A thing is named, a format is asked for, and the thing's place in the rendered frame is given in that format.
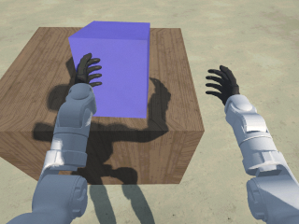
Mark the pedestal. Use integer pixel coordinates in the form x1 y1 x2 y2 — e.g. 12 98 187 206
0 27 205 185

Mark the robot right upper arm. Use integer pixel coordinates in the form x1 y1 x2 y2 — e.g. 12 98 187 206
246 175 299 224

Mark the robot left hand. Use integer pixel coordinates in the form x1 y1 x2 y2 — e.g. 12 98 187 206
74 53 103 88

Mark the robot left upper arm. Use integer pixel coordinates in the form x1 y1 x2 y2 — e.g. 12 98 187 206
7 175 88 224

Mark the robot right hand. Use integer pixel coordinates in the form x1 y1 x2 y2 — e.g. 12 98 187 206
206 65 240 105

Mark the left robot forearm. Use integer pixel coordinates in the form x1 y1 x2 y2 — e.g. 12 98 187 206
32 83 97 211

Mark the carton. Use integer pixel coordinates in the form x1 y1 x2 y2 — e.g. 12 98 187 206
68 21 150 119

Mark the right robot forearm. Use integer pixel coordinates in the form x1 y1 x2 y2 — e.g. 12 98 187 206
224 94 299 188

